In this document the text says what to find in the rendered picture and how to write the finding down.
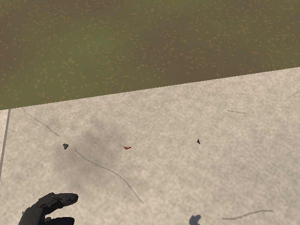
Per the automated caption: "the left robot hand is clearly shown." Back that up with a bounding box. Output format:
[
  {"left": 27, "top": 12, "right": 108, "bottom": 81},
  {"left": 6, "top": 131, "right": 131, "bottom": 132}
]
[{"left": 18, "top": 192, "right": 79, "bottom": 225}]

